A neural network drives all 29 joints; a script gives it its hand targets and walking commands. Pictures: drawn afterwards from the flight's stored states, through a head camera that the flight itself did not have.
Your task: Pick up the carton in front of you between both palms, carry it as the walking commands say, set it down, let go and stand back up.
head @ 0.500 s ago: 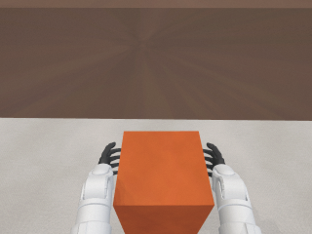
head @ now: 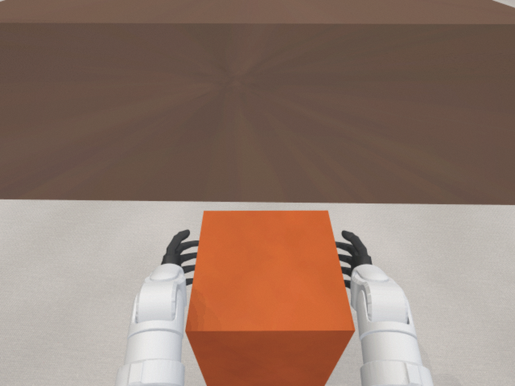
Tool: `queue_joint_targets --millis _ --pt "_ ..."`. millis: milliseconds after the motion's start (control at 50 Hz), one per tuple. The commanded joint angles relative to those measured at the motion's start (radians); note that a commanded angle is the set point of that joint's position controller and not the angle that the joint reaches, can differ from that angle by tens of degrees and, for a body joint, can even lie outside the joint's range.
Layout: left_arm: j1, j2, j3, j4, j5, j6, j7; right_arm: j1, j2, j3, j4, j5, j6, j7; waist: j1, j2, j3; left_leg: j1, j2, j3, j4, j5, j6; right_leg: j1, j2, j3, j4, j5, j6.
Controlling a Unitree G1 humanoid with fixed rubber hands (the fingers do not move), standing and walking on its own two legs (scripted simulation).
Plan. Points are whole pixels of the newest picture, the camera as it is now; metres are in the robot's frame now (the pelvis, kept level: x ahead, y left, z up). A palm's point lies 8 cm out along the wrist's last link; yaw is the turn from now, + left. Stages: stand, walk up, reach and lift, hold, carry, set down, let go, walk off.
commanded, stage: hold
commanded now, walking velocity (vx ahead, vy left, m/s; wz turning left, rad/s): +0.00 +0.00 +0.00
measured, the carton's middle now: (265, 301) +0.28 +0.00 -0.02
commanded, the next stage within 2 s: carry in 0.52 s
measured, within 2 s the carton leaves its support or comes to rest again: neither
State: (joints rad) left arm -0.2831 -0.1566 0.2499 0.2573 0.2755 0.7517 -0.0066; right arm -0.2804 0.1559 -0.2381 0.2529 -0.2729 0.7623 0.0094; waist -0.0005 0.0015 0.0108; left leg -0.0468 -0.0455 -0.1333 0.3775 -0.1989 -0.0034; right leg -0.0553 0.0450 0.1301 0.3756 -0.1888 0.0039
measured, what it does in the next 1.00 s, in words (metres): walks ahead: left foot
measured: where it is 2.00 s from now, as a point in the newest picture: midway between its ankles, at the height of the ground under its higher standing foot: (270, 293)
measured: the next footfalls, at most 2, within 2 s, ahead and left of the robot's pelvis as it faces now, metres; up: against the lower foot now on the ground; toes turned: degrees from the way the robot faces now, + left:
left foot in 0.94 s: +0.14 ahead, +0.09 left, +0.00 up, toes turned +7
right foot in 1.24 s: +0.44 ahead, -0.12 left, +0.00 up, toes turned -10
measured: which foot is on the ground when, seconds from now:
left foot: down 0.00-0.82, up 0.84-0.92, down 0.94-1.00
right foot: down 0.00-0.96, up 0.98-1.00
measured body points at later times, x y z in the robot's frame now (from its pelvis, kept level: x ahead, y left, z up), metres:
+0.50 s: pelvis +0.01 +0.00 +0.00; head -0.04 +0.00 +0.45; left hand +0.31 +0.15 +0.04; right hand +0.30 -0.15 +0.04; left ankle +0.02 +0.12 -0.74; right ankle +0.02 -0.12 -0.74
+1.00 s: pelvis +0.15 +0.00 -0.02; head +0.13 +0.00 +0.43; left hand +0.42 +0.16 +0.06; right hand +0.43 -0.15 +0.06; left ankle +0.10 +0.09 -0.75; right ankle +0.03 -0.12 -0.72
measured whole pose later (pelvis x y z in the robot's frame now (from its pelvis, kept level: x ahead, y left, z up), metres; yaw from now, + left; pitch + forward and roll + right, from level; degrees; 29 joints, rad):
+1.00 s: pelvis +0.15 +0.00 -0.02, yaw +0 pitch +6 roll +1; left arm -0.12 -0.13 0.13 -0.32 0.10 1.15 0.10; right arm -0.16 0.14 -0.09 -0.25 -0.10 1.14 -0.08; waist 0.01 -0.04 -0.16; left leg -0.29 0.00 0.15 0.53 -0.33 0.04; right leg -0.28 -0.06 -0.06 0.77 -0.46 0.01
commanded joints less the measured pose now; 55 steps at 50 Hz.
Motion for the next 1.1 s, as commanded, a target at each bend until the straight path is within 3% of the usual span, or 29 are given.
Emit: queue_joint_targets --millis 0,140,480,500,540,560,580,640,700,740,760,780,800,820,840,860,880,900,920,940,960,980,1000,1020,1040,1080 --pt "-0.532 -0.915 -0.552 -0.013 -0.255 -0.027 -0.236 -0.541 0.919 0.547 -0.025 0.253 -0.037 0.228 -0.001 0.001 -0.198 -0.009 -0.036 0.059 -0.064 0.060 -0.007 0.037 0.036 -0.056 -0.055 0.064 0.002" --pt "-0.540 -0.913 -0.540 0.006 -0.246 -0.028 -0.236 -0.550 0.917 0.538 -0.008 0.244 -0.038 0.227 0.001 0.000 -0.199 -0.012 -0.035 0.062 -0.064 0.051 -0.006 0.039 0.035 -0.056 -0.056 0.056 0.002" --pt "-0.464 -0.901 -0.557 -0.047 -0.258 -0.020 -0.229 -0.472 0.904 0.551 -0.059 0.254 -0.030 0.220 0.001 0.002 -0.218 0.026 -0.039 0.055 -0.065 0.175 -0.015 0.072 0.040 -0.049 -0.059 0.174 0.007" --pt "-0.479 -0.899 -0.572 -0.060 -0.265 -0.016 -0.231 -0.486 0.900 0.561 -0.060 0.262 -0.025 0.222 0.001 -0.005 -0.211 -0.098 0.123 0.027 0.012 0.033 0.004 -0.056 -0.122 -0.036 0.021 0.026 -0.010" --pt "-0.484 -0.909 -0.593 -0.088 -0.287 -0.010 -0.229 -0.494 0.909 0.587 -0.104 0.283 -0.023 0.219 0.001 -0.003 -0.211 -0.170 0.109 -0.013 -0.030 -0.385 0.024 -0.154 -0.108 0.011 -0.018 -0.390 -0.027" --pt "-0.496 -0.913 -0.616 -0.116 -0.300 -0.005 -0.225 -0.508 0.910 0.608 -0.133 0.299 -0.019 0.216 0.001 0.002 -0.196 -0.209 0.109 -0.023 -0.032 -0.494 0.032 -0.191 -0.105 0.014 -0.015 -0.501 -0.032" --pt "-0.505 -0.916 -0.643 -0.149 -0.314 0.002 -0.219 -0.521 0.910 0.635 -0.166 0.314 -0.012 0.212 0.002 0.009 -0.184 -0.225 0.113 -0.023 -0.024 -0.491 0.037 -0.214 -0.106 0.005 0.000 -0.494 -0.033" --pt "-0.484 -0.893 -0.724 -0.252 -0.365 0.049 -0.202 -0.492 0.890 0.710 -0.247 0.362 0.035 0.194 -0.002 0.041 -0.284 -0.179 0.144 -0.022 -0.002 -0.351 0.059 -0.203 -0.101 -0.062 0.096 -0.294 -0.034" --pt "-0.485 -0.851 -0.784 -0.335 -0.420 0.134 -0.186 -0.471 0.841 0.767 -0.339 0.408 0.119 0.170 -0.009 0.090 -0.277 -0.166 0.205 -0.100 -0.038 -0.445 0.093 -0.302 -0.093 -0.111 0.157 -0.333 -0.026" --pt "-0.489 -0.831 -0.811 -0.364 -0.462 0.200 -0.179 -0.475 0.810 0.784 -0.376 0.436 0.185 0.154 -0.006 0.104 -0.236 -0.207 0.218 -0.095 -0.015 -0.389 0.103 -0.288 -0.094 -0.144 0.138 -0.275 -0.024" --pt "-0.474 -0.825 -0.824 -0.382 -0.484 0.230 -0.176 -0.464 0.799 0.797 -0.398 0.452 0.217 0.146 -0.001 0.064 -0.233 -0.256 0.189 -0.033 0.054 -0.301 0.090 -0.224 -0.112 -0.126 0.094 -0.242 -0.032" --pt "-0.447 -0.818 -0.831 -0.399 -0.499 0.257 -0.171 -0.453 0.797 0.812 -0.427 0.471 0.248 0.140 0.006 -0.052 -0.246 -0.339 0.131 0.077 0.205 -0.194 0.062 -0.127 -0.178 -0.030 0.054 -0.202 -0.061" --pt "-0.404 -0.801 -0.824 -0.410 -0.506 0.280 -0.164 -0.445 0.809 0.829 -0.458 0.497 0.277 0.138 0.012 -0.225 -0.271 -0.489 0.077 0.188 0.397 -0.154 0.020 0.021 -0.270 0.126 0.018 -0.057 -0.116" --pt "-0.371 -0.799 -0.819 -0.424 -0.507 0.301 -0.157 -0.453 0.812 0.840 -0.486 0.520 0.302 0.142 0.020 -0.297 -0.247 -0.660 0.052 0.242 0.411 -0.270 -0.002 0.135 -0.346 0.249 -0.014 0.119 -0.179" --pt "-0.352 -0.805 -0.825 -0.470 -0.508 0.324 -0.148 -0.449 0.826 0.856 -0.512 0.546 0.323 0.147 0.034 -0.254 -0.223 -0.732 0.057 0.243 0.375 -0.368 -0.003 0.191 -0.374 0.285 -0.017 0.273 -0.219" --pt "-0.366 -0.813 -0.838 -0.528 -0.514 0.344 -0.141 -0.449 0.844 0.866 -0.539 0.570 0.338 0.154 0.041 -0.187 -0.235 -0.712 0.060 0.245 0.306 -0.360 0.001 0.214 -0.374 0.249 0.006 0.359 -0.221" --pt "-0.383 -0.824 -0.852 -0.579 -0.524 0.363 -0.136 -0.431 0.862 0.868 -0.557 0.586 0.351 0.158 0.035 -0.147 -0.276 -0.613 0.052 0.258 0.209 -0.272 0.006 0.193 -0.354 0.173 0.036 0.339 -0.191" --pt "-0.388 -0.851 -0.865 -0.614 -0.543 0.379 -0.135 -0.403 0.868 0.861 -0.573 0.591 0.363 0.158 0.012 -0.124 -0.325 -0.409 0.034 0.287 0.091 -0.152 0.013 0.089 -0.313 0.062 0.078 0.246 -0.142" --pt "-0.367 -0.861 -0.870 -0.643 -0.556 0.392 -0.137 -0.382 0.872 0.851 -0.589 0.588 0.374 0.156 0.000 -0.086 -0.381 -0.082 0.033 0.278 0.006 -0.069 0.027 -0.120 -0.253 -0.078 0.161 0.200 -0.084" --pt "-0.373 -0.862 -0.874 -0.685 -0.571 0.409 -0.146 -0.331 0.865 0.836 -0.586 0.565 0.380 0.149 -0.023 0.096 -0.402 0.133 0.191 0.010 -0.122 -0.169 0.084 -0.326 -0.156 -0.234 0.401 0.115 -0.013" --pt "-0.405 -0.856 -0.892 -0.719 -0.597 0.426 -0.158 -0.286 0.848 0.823 -0.584 0.525 0.382 0.138 -0.028 0.341 -0.377 0.331 0.395 -0.302 -0.100 0.160 0.199 -0.632 -0.071 -0.297 0.578 -0.130 0.031" --pt "-0.397 -0.852 -0.893 -0.694 -0.602 0.434 -0.167 -0.278 0.876 0.817 -0.608 0.517 0.396 0.130 -0.029 0.275 -0.332 0.393 0.450 -0.341 -0.085 0.411 0.269 -0.785 -0.070 -0.235 0.639 -0.359 0.007" --pt "-0.385 -0.852 -0.886 -0.680 -0.613 0.439 -0.173 -0.306 0.881 0.822 -0.639 0.526 0.408 0.125 -0.034 0.148 -0.311 0.421 0.452 -0.275 -0.056 0.513 0.272 -0.835 -0.103 -0.204 0.664 -0.391 -0.005" --pt "-0.371 -0.849 -0.881 -0.674 -0.621 0.443 -0.175 -0.321 0.872 0.828 -0.659 0.536 0.416 0.121 -0.038 0.077 -0.324 0.434 0.434 -0.214 -0.057 0.492 0.239 -0.845 -0.116 -0.198 0.628 -0.387 -0.012" --pt "-0.357 -0.848 -0.876 -0.667 -0.622 0.447 -0.174 -0.342 0.864 0.835 -0.681 0.546 0.422 0.120 -0.039 0.058 -0.309 0.423 0.414 -0.153 -0.074 0.466 0.201 -0.849 -0.123 -0.207 0.557 -0.370 -0.014" --pt "-0.318 -0.840 -0.858 -0.652 -0.605 0.452 -0.163 -0.345 0.849 0.843 -0.693 0.567 0.436 0.125 -0.032 0.097 -0.304 0.375 0.352 -0.022 -0.093 0.456 0.152 -0.777 -0.108 -0.252 0.432 -0.234 -0.003"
